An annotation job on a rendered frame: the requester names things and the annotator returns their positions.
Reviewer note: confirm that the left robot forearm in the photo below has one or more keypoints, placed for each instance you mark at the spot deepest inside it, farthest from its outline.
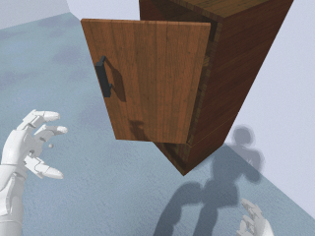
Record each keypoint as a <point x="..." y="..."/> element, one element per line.
<point x="12" y="180"/>

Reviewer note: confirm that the robot right hand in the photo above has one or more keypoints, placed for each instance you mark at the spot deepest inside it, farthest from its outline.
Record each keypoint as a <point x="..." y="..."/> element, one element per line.
<point x="259" y="227"/>

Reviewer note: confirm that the cupboard door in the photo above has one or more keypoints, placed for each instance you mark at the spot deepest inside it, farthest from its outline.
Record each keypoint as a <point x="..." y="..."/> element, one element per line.
<point x="154" y="68"/>

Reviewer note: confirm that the handle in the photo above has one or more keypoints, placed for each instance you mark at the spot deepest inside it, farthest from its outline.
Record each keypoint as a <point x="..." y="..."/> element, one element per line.
<point x="102" y="77"/>

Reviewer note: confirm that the robot left hand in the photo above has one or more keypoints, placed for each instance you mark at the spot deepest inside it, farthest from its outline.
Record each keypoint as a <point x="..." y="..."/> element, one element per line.
<point x="16" y="150"/>

